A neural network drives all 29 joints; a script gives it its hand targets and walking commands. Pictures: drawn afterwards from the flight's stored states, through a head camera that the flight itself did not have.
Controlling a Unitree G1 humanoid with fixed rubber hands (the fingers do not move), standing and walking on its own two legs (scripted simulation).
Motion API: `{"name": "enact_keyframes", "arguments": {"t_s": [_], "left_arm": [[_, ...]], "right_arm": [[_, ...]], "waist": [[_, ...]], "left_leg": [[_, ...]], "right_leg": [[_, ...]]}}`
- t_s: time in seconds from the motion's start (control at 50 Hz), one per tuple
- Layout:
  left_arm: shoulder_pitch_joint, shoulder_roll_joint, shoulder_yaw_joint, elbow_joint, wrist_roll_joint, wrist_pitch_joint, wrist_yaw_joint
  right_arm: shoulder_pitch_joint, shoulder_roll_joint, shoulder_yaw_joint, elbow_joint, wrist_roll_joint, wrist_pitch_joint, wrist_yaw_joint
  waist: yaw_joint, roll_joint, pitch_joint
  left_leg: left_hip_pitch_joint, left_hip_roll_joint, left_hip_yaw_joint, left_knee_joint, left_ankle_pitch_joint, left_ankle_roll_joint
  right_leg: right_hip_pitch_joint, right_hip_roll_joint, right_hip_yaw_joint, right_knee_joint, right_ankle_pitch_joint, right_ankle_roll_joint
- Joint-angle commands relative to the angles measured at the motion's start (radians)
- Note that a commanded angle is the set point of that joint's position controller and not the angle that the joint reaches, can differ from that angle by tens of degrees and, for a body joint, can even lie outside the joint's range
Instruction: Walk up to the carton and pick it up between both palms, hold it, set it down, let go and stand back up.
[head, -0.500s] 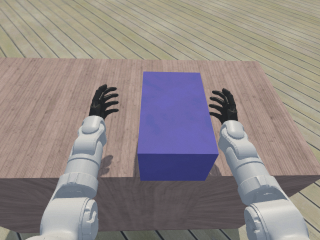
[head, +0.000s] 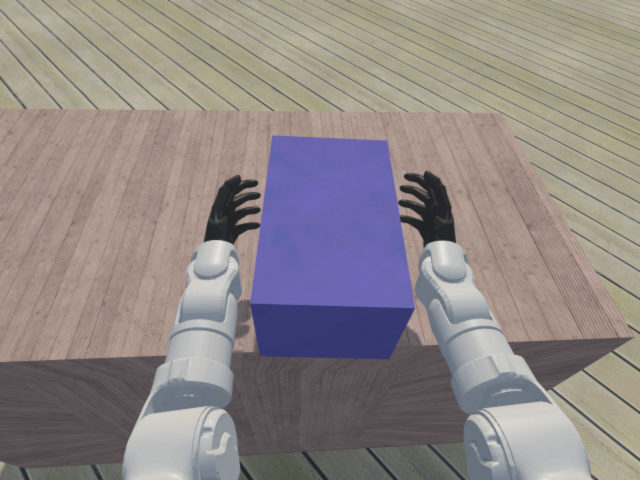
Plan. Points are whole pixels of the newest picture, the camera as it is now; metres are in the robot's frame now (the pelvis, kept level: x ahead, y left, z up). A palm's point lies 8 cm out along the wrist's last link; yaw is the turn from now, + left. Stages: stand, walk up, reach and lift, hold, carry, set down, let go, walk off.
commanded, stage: reach and lift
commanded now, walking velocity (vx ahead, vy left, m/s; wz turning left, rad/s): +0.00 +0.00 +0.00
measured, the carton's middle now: (327, 241) +0.42 +0.04 +0.03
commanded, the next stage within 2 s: none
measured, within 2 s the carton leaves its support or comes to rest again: leaves its support in 1.80 s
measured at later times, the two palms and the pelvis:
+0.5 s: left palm (216, 245) +0.36 +0.18 +0.07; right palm (428, 247) +0.38 -0.09 +0.09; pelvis +0.01 +0.01 +0.00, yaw -1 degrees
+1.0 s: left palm (214, 247) +0.36 +0.18 +0.07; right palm (427, 248) +0.38 -0.09 +0.09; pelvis +0.00 +0.00 +0.00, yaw +1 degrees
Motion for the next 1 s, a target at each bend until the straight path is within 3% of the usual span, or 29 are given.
{"name": "enact_keyframes", "arguments": {"t_s": [0.0, 0.12, 0.14, 0.18, 0.22, 0.24, 0.3, 0.36, 0.46, 0.54, 0.58, 0.64, 0.82, 0.88, 0.98], "left_arm": [[-0.398, 0.044, 0.019, -0.182, 0.055, -0.062, -0.019], [-0.350, -0.028, 0.008, -0.105, 0.077, -0.076, -0.027], [-0.359, -0.037, 0.003, -0.119, 0.083, -0.077, -0.033], [-0.367, -0.028, 0.010, -0.132, 0.098, -0.086, -0.028], [-0.384, -0.091, 0.009, -0.144, 0.120, -0.087, -0.034], [-0.368, -0.132, -0.003, -0.135, 0.133, -0.086, -0.039], [-0.399, -0.379, -0.064, -0.106, 0.190, -0.090, -0.111], [-0.346, -0.522, -0.140, -0.092, 0.229, -0.076, -0.149], [-0.367, -0.532, -0.171, -0.115, 0.223, -0.058, -0.152], [-0.357, -0.540, -0.175, -0.096, 0.222, -0.052, -0.153], [-0.354, -0.547, -0.189, -0.109, 0.215, -0.054, -0.160], [-0.355, -0.544, -0.177, -0.097, 0.221, -0.050, -0.168], [-0.370, -0.536, -0.146, -0.066, 0.232, -0.063, -0.188], [-0.381, -0.520, -0.133, -0.065, 0.227, -0.056, -0.187], [-0.395, -0.534, -0.143, -0.061, 0.237, -0.060, -0.182]], "right_arm": [[-0.342, 0.094, 0.024, -0.104, -0.072, -0.050, 0.022], [-0.326, 0.135, -0.010, -0.046, -0.114, -0.075, 0.051], [-0.321, 0.135, -0.037, -0.048, -0.138, -0.082, 0.054], [-0.329, 0.120, -0.059, -0.049, -0.164, -0.100, 0.061], [-0.355, 0.177, -0.071, -0.043, -0.192, -0.113, 0.087], [-0.338, 0.209, -0.076, -0.017, -0.215, -0.113, 0.101], [-0.364, 0.500, -0.008, -0.025, -0.319, -0.127, 0.174], [-0.301, 0.597, 0.018, 0.006, -0.377, -0.144, 0.225], [-0.327, 0.590, -0.018, 0.035, -0.401, -0.173, 0.231], [-0.356, 0.588, -0.008, 0.019, -0.402, -0.192, 0.222], [-0.337, 0.592, -0.002, 0.027, -0.402, -0.196, 0.216], [-0.334, 0.585, -0.030, 0.050, -0.407, -0.196, 0.211], [-0.339, 0.621, -0.009, 0.062, -0.416, -0.208, 0.189], [-0.362, 0.609, -0.015, 0.053, -0.417, -0.207, 0.192], [-0.356, 0.609, -0.036, 0.062, -0.425, -0.208, 0.191]], "waist": [[0.056, 0.051, -0.450], [0.049, 0.062, -0.378], [0.036, 0.069, -0.382], [0.041, 0.069, -0.394], [0.056, 0.082, -0.396], [0.045, 0.076, -0.370], [0.044, 0.063, -0.396], [0.037, 0.100, -0.441], [0.033, 0.097, -0.365], [0.038, 0.080, -0.352], [0.020, 0.079, -0.368], [0.013, 0.088, -0.348], [0.008, 0.060, -0.340], [0.020, 0.042, -0.315], [0.007, 0.064, -0.333]], "left_leg": [[0.254, -0.043, 0.034, 0.016, 0.280, 0.006], [0.265, -0.038, 0.041, -0.001, 0.252, 0.005], [0.282, -0.037, 0.045, 0.001, 0.257, 0.000], [0.305, -0.033, 0.046, 0.008, 0.285, -0.001], [0.326, -0.030, 0.053, 0.011, 0.321, -0.009], [0.353, -0.026, 0.049, 0.008, 0.326, -0.012], [0.367, -0.032, 0.066, -0.009, 0.347, -0.008], [0.410, -0.030, 0.072, 0.000, 0.422, -0.029], [0.397, -0.026, 0.072, 0.000, 0.435, -0.032], [0.385, -0.027, 0.076, -0.004, 0.428, -0.026], [0.405, -0.026, 0.074, 0.007, 0.471, -0.032], [0.397, -0.029, 0.076, -0.012, 0.419, -0.028], [0.311, -0.040, 0.082, -0.043, 0.326, -0.007], [0.289, -0.037, 0.079, -0.056, 0.294, -0.002], [0.322, -0.035, 0.083, -0.053, 0.285, -0.006]], "right_leg": [[0.080, -0.018, -0.029, -0.015, 0.318, 0.091], [0.059, -0.018, -0.042, -0.047, 0.230, 0.074], [0.043, -0.016, -0.047, -0.050, 0.226, 0.073], [0.035, -0.003, -0.060, -0.047, 0.218, 0.067], [0.021, 0.001, -0.073, -0.062, 0.179, 0.059], [0.014, 0.005, -0.079, -0.069, 0.167, 0.054], [0.063, -0.002, -0.087, -0.073, 0.233, 0.054], [0.068, 0.007, -0.095, -0.075, 0.264, 0.028], [0.029, 0.014, -0.111, -0.095, 0.188, 0.022], [0.048, 0.012, -0.113, -0.094, 0.207, 0.027], [0.056, 0.010, -0.111, -0.085, 0.273, 0.031], [0.048, 0.006, -0.113, -0.105, 0.203, 0.029], [0.145, -0.018, -0.097, -0.082, 0.301, 0.055], [0.136, -0.017, -0.102, -0.084, 0.264, 0.058], [0.086, -0.010, -0.109, -0.096, 0.206, 0.049]]}}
